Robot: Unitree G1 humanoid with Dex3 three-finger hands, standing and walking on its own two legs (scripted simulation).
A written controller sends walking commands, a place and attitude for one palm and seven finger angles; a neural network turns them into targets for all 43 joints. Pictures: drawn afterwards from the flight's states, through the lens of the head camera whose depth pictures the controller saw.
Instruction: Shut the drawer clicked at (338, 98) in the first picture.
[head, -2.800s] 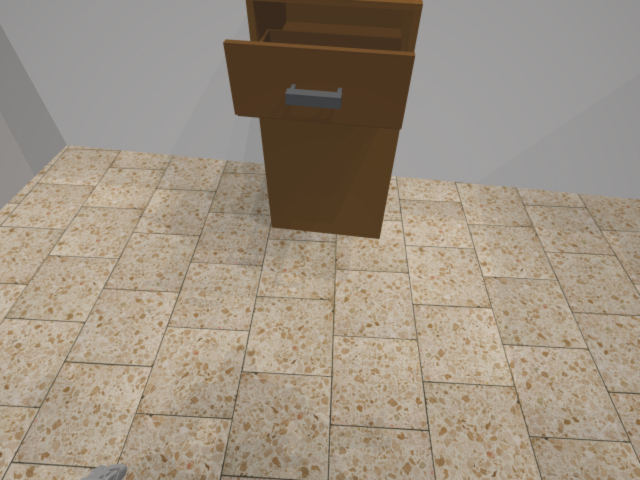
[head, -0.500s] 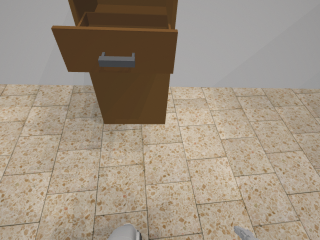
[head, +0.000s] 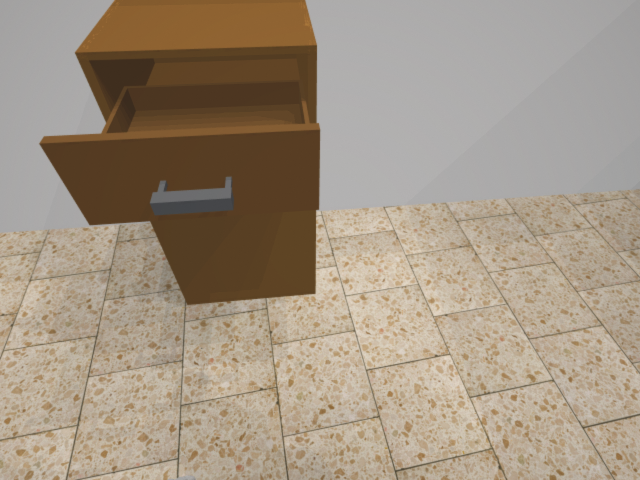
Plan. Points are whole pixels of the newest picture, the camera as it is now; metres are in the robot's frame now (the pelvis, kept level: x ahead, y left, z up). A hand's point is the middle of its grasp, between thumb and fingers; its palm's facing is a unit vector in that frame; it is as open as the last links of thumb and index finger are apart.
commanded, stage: take the last steps up to it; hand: left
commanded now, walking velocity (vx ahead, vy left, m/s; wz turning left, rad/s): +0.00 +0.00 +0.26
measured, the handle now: (194, 192) +0.55 +0.23 +0.04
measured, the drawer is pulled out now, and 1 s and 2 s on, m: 0.29 0.29 0.29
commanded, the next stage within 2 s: come to a stop and stand still in 1.00 s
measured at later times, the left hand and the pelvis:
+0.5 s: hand out of the picture +0.03 +0.17 -0.17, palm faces +0.20 -0.96 -0.18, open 7.3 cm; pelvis +0.08 +0.01 +0.00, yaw +6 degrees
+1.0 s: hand (155, 447) +0.21 +0.26 -0.17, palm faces +0.14 -0.98 -0.16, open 7.4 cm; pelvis +0.19 +0.08 +0.01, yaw +5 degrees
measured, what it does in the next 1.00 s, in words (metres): walks ahead: left foot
